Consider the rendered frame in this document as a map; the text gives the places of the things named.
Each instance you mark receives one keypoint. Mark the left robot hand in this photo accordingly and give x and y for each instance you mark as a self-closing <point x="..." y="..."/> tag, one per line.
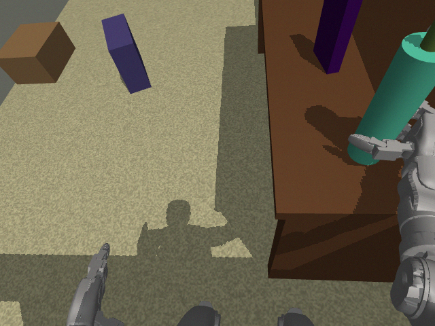
<point x="85" y="308"/>

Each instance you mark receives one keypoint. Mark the right robot hand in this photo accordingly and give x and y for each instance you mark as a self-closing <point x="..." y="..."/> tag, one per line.
<point x="416" y="141"/>

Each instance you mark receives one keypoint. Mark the desk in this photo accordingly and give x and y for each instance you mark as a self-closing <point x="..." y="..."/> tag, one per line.
<point x="337" y="219"/>

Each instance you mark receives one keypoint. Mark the right robot arm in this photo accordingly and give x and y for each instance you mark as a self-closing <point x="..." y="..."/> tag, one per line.
<point x="413" y="290"/>

